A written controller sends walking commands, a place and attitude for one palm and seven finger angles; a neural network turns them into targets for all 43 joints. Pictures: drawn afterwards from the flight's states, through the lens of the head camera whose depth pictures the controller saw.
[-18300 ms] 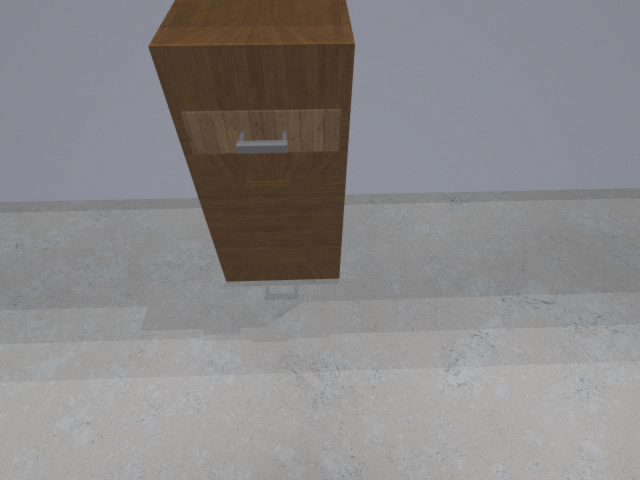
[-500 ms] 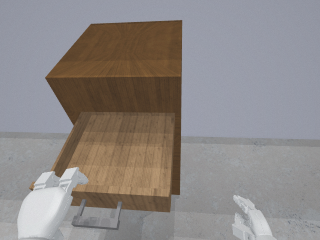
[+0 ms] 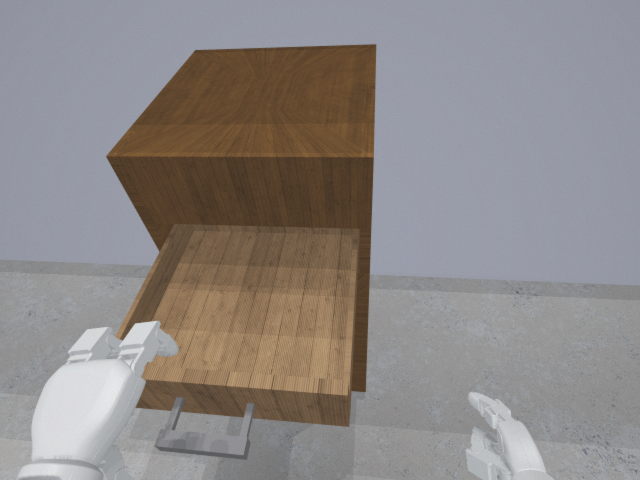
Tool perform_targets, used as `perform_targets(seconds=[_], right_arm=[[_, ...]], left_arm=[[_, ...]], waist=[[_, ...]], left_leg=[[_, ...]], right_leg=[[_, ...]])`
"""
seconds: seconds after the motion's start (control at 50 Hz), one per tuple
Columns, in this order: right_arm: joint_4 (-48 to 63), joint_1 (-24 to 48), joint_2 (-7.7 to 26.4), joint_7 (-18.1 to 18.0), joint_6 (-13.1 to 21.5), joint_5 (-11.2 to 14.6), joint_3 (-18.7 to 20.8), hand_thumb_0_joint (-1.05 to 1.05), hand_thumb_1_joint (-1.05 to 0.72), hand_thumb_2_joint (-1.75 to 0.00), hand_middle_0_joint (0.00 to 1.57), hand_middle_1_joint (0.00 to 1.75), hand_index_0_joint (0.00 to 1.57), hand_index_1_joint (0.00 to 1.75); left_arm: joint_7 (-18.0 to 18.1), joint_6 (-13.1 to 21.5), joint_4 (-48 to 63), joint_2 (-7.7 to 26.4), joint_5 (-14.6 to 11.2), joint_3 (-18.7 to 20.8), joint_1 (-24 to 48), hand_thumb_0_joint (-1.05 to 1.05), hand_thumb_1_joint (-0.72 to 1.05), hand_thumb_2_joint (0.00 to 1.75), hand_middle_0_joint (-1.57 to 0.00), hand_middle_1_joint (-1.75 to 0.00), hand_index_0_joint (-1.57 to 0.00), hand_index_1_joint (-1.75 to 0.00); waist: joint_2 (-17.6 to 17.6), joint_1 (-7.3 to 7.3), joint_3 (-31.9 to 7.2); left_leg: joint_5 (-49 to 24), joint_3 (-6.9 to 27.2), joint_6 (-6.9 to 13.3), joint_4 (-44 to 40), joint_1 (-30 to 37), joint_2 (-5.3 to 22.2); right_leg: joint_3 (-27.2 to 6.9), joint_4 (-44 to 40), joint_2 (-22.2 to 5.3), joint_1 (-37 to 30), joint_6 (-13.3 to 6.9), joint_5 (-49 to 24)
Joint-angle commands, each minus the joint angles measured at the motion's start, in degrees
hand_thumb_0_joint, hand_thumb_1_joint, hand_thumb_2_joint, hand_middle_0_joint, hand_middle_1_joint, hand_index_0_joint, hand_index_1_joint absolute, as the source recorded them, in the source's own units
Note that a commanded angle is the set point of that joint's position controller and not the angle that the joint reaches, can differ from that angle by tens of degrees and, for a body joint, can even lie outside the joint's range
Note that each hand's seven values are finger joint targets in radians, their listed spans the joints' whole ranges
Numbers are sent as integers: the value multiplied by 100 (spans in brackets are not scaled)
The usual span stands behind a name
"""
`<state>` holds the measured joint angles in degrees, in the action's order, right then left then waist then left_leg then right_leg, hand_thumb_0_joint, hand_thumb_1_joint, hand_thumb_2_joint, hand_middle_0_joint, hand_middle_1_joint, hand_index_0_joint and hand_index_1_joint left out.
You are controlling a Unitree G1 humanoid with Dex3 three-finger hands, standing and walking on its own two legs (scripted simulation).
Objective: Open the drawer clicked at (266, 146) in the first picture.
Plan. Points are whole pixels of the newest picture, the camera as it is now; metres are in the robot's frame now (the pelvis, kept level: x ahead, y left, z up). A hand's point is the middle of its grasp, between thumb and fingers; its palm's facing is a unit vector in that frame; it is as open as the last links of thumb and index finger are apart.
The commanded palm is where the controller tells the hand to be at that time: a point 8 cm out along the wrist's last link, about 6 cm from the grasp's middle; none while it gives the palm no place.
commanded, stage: draw the hand back to the body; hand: left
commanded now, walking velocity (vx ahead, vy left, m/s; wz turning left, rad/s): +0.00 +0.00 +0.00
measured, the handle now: (208, 426) +0.20 +0.21 -0.09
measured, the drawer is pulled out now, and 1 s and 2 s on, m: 0.30 0.30 0.30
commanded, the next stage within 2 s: step back with the hand held close in 1.16 s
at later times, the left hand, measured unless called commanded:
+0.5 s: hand (121, 354) +0.19 +0.22 +0.15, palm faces +0.35 -0.86 -0.38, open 12.6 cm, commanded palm +0.13 +0.26 +0.17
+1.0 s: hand (94, 345) +0.18 +0.23 +0.17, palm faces +0.43 -0.81 -0.40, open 8.3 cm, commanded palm +0.13 +0.27 +0.19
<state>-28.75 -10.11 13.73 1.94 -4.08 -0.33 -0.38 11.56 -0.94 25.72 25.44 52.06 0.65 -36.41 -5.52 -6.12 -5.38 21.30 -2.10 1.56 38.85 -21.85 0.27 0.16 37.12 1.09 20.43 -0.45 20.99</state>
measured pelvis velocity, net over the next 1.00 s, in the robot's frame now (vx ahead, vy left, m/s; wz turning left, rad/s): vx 0.01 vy -0.02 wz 0.03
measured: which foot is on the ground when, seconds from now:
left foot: down 0.00-1.00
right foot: down 0.00-1.00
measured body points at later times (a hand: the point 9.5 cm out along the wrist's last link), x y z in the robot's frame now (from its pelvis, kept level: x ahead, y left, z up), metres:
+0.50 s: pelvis +0.01 -0.01 +0.02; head +0.00 -0.02 +0.47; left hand +0.16 +0.26 +0.17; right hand +0.21 -0.21 -0.06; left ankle -0.01 +0.10 -0.72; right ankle -0.02 -0.12 -0.72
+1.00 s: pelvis +0.01 -0.02 +0.02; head +0.00 -0.04 +0.47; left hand +0.15 +0.27 +0.20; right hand +0.22 -0.22 -0.06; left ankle -0.01 +0.10 -0.72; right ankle -0.02 -0.12 -0.72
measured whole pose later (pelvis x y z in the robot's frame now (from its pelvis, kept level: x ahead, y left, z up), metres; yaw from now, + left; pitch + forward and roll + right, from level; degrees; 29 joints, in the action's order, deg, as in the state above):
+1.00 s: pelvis +0.01 -0.02 +0.02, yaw +2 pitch -2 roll +0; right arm -35.6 -9.4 12.0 -4.1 6.2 0.6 -1.1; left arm 6.3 5.3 26.3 18.0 -3.9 16.5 -30.9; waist -4.2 -3.5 0.3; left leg 14.9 -0.1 0.3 23.7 -6.4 0.2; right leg 2.0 21.6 1.3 4.2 -1.3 15.0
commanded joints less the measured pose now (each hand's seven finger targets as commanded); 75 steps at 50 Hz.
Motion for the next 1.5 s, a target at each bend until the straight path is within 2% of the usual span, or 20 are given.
perform_targets(seconds=[0.0, 0.14, 0.16, 0.2, 0.22, 0.28, 0.36, 0.52, 0.76, 0.8, 0.86, 0.94, 1.18, 1.24, 1.26, 1.28, 1.3, 1.34, 1.38, 1.48], right_arm=[[1020, 806, 510, -47, 314, -1, 174, 0, -90, -90, 20, 30, 20, 30], [987, 893, 551, -90, 278, 39, 224, 0, -90, -90, 20, 30, 20, 30], [1218, 483, 126, -282, 673, 200, 166, 0, -90, -90, 20, 30, 20, 30], [1007, 472, 300, -575, 1029, 178, 73, 0, -90, -90, 20, 30, 20, 30], [1005, 569, 299, -679, 1163, 142, 40, 0, -90, -90, 20, 30, 20, 30], [713, 568, 289, -817, 1443, 60, -10, 0, -90, -90, 20, 30, 20, 30], [574, 563, 257, -753, 1568, 62, -19, 0, -90, -90, 20, 30, 20, 30], [406, 698, 338, -644, 1518, 63, 111, 0, -90, -90, 20, 30, 20, 30], [319, 778, 373, -659, 1432, 80, 147, 0, -90, -90, 20, 30, 20, 30], [223, 781, 388, -652, 1419, 64, 148, 0, -90, -90, 20, 30, 20, 30], [302, 820, 366, -652, 1391, 86, 148, 0, -90, -90, 20, 30, 20, 30], [274, 838, 420, -646, 1350, 77, 163, 0, -90, -90, 20, 30, 20, 30], [274, 859, 395, -649, 1422, 81, 168, 0, -90, -90, 20, 30, 20, 30], [226, 858, 399, -647, 1398, 71, 190, 0, -90, -90, 20, 30, 20, 30], [522, 688, 514, -608, 1263, 141, 162, 0, -90, -90, 20, 30, 20, 30], [423, 664, 434, -629, 1224, 111, 166, 0, -90, -90, 20, 30, 20, 30], [306, 675, 451, -616, 1134, 67, 191, 0, -90, -90, 20, 30, 20, 30], [438, 743, 525, -562, 1013, 87, 259, 0, -90, -90, 20, 30, 20, 30], [524, 780, 571, -556, 960, 109, 319, 0, -90, -90, 20, 30, 20, 30], [680, 832, 531, -587, 781, 133, 408, 0, -90, -90, 20, 30, 20, 30]], left_arm=[[242, 101, 1257, 1106, 34, 975, 261, 0, -50, 30, -30, -120, -30, -120], [69, 73, 1190, 1162, -191, 1136, 191, 0, -50, 30, -30, -120, -30, -120], [-211, 277, 1126, -1209, -4483, 430, 196, 0, -47, 32, -30, -118, -30, -118], [-270, 621, 1127, -254, -4962, 1077, 166, 0, -40, 34, -29, -113, -29, -113], [-262, 732, 1642, -34, -5108, 1195, 466, 0, -36, 36, -29, -111, -29, -111], [-186, 866, 1753, 320, -5218, 1647, 665, 0, -26, 40, -28, -104, -28, -104], [-304, 936, 1600, 24, -5363, 1565, 472, 0, -12, 47, -27, -95, -27, -95], [-448, 942, 1469, -2, -5492, 1726, 328, 0, 17, 58, -25, -77, -25, -77], [-392, 941, 1493, 209, -5533, 2124, 715, 0, 58, 76, -22, -50, -22, -50], [-376, 971, 1323, 247, -5516, 2223, 789, 0, 65, 80, -22, -46, -22, -46], [-401, 940, 1251, 182, -5568, 2165, 827, 0, 76, 84, -21, -39, -21, -39], [-431, 952, 1154, 170, -5575, 2146, 837, 0, 90, 90, -20, -30, -20, -30], [-409, 975, 1428, 278, -5548, 2210, 920, 0, 90, 90, -20, -30, -20, -30], [-404, 979, 1170, 250, -5568, 2249, 735, 0, 90, 90, -20, -30, -20, -30], [-367, 1246, 1970, 1067, -5563, 3044, 1671, 0, 90, 90, -20, -30, -20, -30], [-383, 1383, 1849, 1114, -5531, 3117, 1776, 0, 90, 90, -20, -30, -20, -30], [-430, 1366, 1171, 536, -5472, 2729, 975, 0, 90, 90, -20, -30, -20, -30], [-496, 1346, 1169, 218, -5461, 2432, 396, 0, 90, 90, -20, -30, -20, -30], [-490, 1383, 1471, 308, -5459, 2475, 233, 0, 90, 90, -20, -30, -20, -30], [-394, 1425, 1921, 731, -5437, 2884, -145, 0, 90, 90, -20, -30, -20, -30]], waist=[[247, -9, -422], [344, -28, -338], [666, 655, 91], [875, 391, -21], [666, 371, -61], [61, 289, 194], [-172, 277, 316], [376, 283, 58], [312, 268, 42], [45, 265, 190], [420, 277, 300], [329, 272, 281], [63, 267, 186], [398, 249, 184], [494, 484, 839], [507, 516, 828], [723, 540, 793], [630, 535, 286], [341, 526, -105], [502, 533, -620]], left_leg=[[-1637, 258, 21, -530, 885, 135], [-1811, 207, 11, -678, 946, 138], [-1596, 320, 145, -869, 1625, 322], [-1630, 326, 88, -1089, 1608, 300], [-1680, 327, 57, -1189, 1590, 277], [-1827, 254, -14, -1303, 1513, 187], [-2153, 265, -81, -1470, 1532, 206], [-2599, 208, -62, -1549, 1724, 230], [-2548, 191, -66, -1644, 1884, 199], [-2402, 138, -76, -1648, 1887, 154], [-2256, 180, -60, -1724, 1835, 191], [-2106, 140, -38, -1734, 1874, 162], [-2273, 140, -65, -1707, 1934, 148], [-2258, 111, -34, -1693, 1940, 146], [-1781, 290, 33, -1503, 1435, 192], [-1458, 342, 7, -1441, 1359, 159], [-1485, 354, 30, -1408, 1353, 156], [-1821, 271, 63, -1396, 1458, 213], [-2259, 230, 54, -1393, 1498, 265], [-3177, 315, 40, -1314, 1393, 403]], right_leg=[[13, -739, -79, 206, -183, -1129], [23, -904, -93, -45, -130, -1441], [333, -866, -56, -492, -118, -1291], [358, -1091, -112, -609, -77, -1105], [315, -1154, -211, -803, -57, -1250], [258, -1406, -273, -949, -104, -1476], [300, -1484, -284, -1142, -134, -1764], [294, -1596, -244, -1419, -75, -2331], [256, -1718, -250, -1456, -68, -2299], [258, -1841, -223, -1335, -84, -2181], [244, -1827, -230, -1346, -56, -2060], [214, -1932, -207, -1308, -51, -1952], [157, -1913, -217, -1384, -72, -2098], [188, -1930, -209, -1375, -37, -2186], [-497, -2212, -468, -744, -53, -2548], [-572, -2271, -622, -675, -93, -2504], [-464, -2243, -590, -633, -66, -2407], [-363, -2009, -617, -906, -19, -2694], [-348, -1781, -643, -1092, -21, -3040], [-166, -1353, -589, -1305, 21, -3397]])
